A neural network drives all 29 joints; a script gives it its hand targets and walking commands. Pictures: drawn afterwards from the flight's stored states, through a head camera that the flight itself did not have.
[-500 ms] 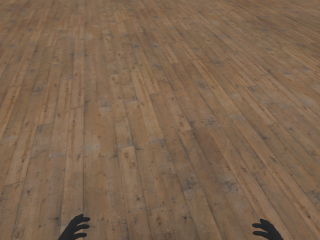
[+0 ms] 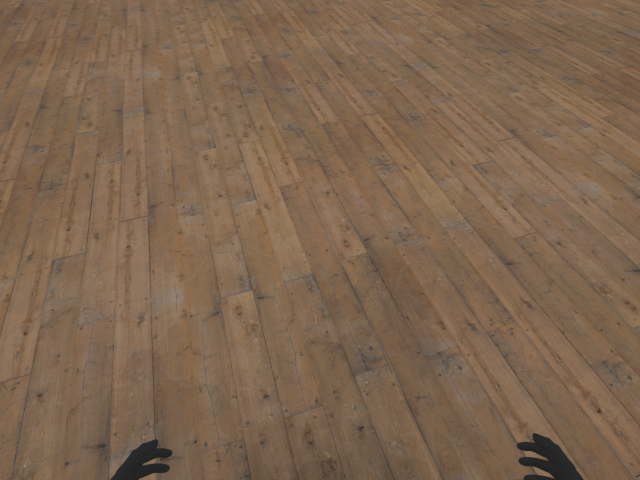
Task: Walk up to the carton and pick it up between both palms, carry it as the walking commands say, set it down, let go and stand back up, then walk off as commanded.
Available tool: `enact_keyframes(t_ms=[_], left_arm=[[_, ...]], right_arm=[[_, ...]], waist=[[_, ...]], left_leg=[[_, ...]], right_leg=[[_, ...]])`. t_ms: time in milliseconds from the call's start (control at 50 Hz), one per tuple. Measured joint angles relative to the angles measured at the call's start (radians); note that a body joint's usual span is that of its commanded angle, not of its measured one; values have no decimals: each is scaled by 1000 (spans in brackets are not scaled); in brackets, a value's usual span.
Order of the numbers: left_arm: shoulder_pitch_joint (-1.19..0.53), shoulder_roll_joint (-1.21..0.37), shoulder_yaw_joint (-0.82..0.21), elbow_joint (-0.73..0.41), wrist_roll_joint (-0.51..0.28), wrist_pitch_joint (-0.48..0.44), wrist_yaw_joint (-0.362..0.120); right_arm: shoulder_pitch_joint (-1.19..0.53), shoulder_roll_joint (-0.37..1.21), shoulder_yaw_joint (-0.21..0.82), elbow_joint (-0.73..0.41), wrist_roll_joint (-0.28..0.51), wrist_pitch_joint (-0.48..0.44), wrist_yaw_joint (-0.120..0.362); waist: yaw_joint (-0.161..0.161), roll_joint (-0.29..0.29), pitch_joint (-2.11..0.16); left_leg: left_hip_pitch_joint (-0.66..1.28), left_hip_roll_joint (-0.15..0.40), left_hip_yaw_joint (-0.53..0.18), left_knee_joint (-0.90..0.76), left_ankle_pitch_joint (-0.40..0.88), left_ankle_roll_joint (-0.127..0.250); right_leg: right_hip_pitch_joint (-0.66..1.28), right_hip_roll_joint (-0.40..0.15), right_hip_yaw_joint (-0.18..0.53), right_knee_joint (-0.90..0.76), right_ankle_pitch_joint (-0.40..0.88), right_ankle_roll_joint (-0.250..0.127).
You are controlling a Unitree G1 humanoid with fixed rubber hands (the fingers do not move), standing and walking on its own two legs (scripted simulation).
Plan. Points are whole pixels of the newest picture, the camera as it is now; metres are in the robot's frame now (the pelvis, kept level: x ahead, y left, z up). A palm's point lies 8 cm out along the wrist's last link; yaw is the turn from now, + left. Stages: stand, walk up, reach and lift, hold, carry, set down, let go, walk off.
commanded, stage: walk up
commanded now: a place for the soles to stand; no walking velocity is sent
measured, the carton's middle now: out of the picture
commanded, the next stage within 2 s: none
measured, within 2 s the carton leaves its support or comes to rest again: neither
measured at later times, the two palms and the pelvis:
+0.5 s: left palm (270, 337) +0.33 +0.10 -0.04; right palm out of the picture +0.14 -0.53 -0.07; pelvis +0.11 -0.17 +0.02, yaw -18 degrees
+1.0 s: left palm (406, 195) +0.67 -0.15 -0.06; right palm out of the picture +0.19 -0.59 -0.04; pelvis +0.35 -0.27 +0.01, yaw -36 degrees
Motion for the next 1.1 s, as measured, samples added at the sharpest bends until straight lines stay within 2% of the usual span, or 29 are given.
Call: enact_keyframes(t_ms=[40, 140, 200, 260, 280, 300, 340, 380, 440, 520, 600, 680, 720, 740, 760, 800, 840, 900, 980, 1040, 1100], left_arm=[[0, 38, 19, 0, 5, 8, -33], [-9, 105, 52, -1, 6, 24, -89], [-43, 118, 54, -2, 5, 27, -104], [-65, 126, 54, -2, 3, 26, -108], [-66, 127, 55, -1, 2, 22, -105], [-66, 123, 55, -1, 2, 17, -98], [-61, 117, 55, -1, 1, 15, -78], [-54, 116, 55, -1, -8, 15, -64], [-50, 116, 55, -1, -14, 15, -48], [-30, 116, 54, -1, -15, 15, -44], [-13, 116, 54, -1, -15, 15, -44], [-10, 116, 54, -1, -15, 15, -44], [-10, 115, 54, -1, -17, 14, -44], [-8, 115, 54, -1, -18, 12, -44], [-9, 118, 54, 0, -18, 9, -44], [-12, 120, 54, 0, -18, 3, -42], [-11, 121, 54, -1, -18, 3, -46], [-23, 126, 54, -2, -18, 3, -63], [-76, 127, 54, -3, -20, 3, -92], [-122, 127, 54, -2, -21, 3, -104], [-132, 127, 54, -2, -21, 1, -103]], right_arm=[[-1, -17, -17, 1, 0, -18, -9], [17, -72, -54, 19, 0, -36, -16], [41, -112, -68, 38, 0, -37, -10], [60, -144, -75, 58, 0, -37, 1], [63, -152, -76, 62, 0, -36, 5], [62, -159, -77, 63, 0, -32, 9], [61, -159, -62, 65, -1, -27, 12], [51, -160, -49, 64, 0, -27, 16], [31, -161, -41, 64, 0, -27, 18], [-5, -161, -26, 62, 0, -28, 16], [-55, -161, -24, 45, 0, -30, 11], [-97, -162, -20, 12, 0, -45, 4], [-105, -162, -16, -10, 0, -59, -4], [-103, -165, -16, -21, 0, -68, -9], [-103, -162, -16, -23, 0, -76, -15], [-87, -149, -3, -22, 0, -82, -25], [-57, -150, -7, -22, 0, -82, -26], [0, -151, -24, -22, 0, -82, -25], [82, -157, -27, 8, 0, -82, -17], [125, -157, -27, 36, 0, -81, -11], [157, -157, -27, 51, 0, -69, -7]], waist=[[-6, -3, -1], [-39, -13, -3], [-55, -14, -5], [-60, -21, -33], [-60, -22, -36], [-55, -14, -22], [-35, -11, -16], [-12, -5, -17], [23, 7, -17], [65, 15, -18], [83, 13, -19], [90, -1, -20], [79, -4, -16], [72, 8, -7], [58, 5, 1], [36, -42, 19], [9, -60, 18], [-42, -75, 18], [-96, -78, 17], [-118, -77, 12], [-122, -78, -27]], left_leg=[[7, 38, 31, -5, -8, -1], [97, 120, 103, -70, -12, -29], [147, 159, 142, -106, -19, -33], [163, 197, 183, -106, -40, -40], [158, 212, 184, -76, -50, -38], [131, 227, 149, 13, -59, -29], [15, 171, 26, 239, -113, -22], [-92, 112, -23, 327, -97, -17], [-217, 65, -25, 330, -64, -16], [-310, 31, -27, 317, -23, -16], [-337, 16, -27, 227, 41, -16], [-332, -12, -28, 101, 70, -15], [-276, -27, -30, -47, 118, 9], [-211, -18, -38, -122, 139, 37], [-181, -11, -33, -143, 211, 43], [-134, -17, 19, -124, 203, 26], [-76, -1, 61, -125, 147, 24], [23, 20, 113, -135, 82, 12], [143, 45, 158, -152, 10, -5], [209, 65, 186, -158, -41, -27], [237, 82, 217, -149, -95, -58]], right_leg=[[-52, -8, 1, 61, -1, 0], [-79, -60, 2, 65, -1, 0], [-79, -88, 2, 32, -2, 0], [-74, -93, 2, -71, -2, 0], [-68, -86, 1, -98, 37, 1], [-66, -66, 0, -78, 61, 1], [-60, -43, 6, -69, 43, -5], [-31, -25, 11, -128, 47, -18], [28, -2, 11, -215, 66, -31], [125, 39, 23, -291, 56, -51], [211, 69, 48, -353, 34, -60], [251, 75, 83, -367, -11, -60], [252, 79, 91, -328, -45, -60], [235, 94, 89, -242, -66, -60], [195, 103, 91, -112, -80, -61], [94, 83, 92, 127, -81, -60], [9, 77, 93, 243, -71, -60], [-68, 28, 95, 236, -68, -60], [-103, -37, 95, 62, -12, -59], [-102, -60, 94, -64, 53, -59], [-97, -56, 75, -152, 90, -59]])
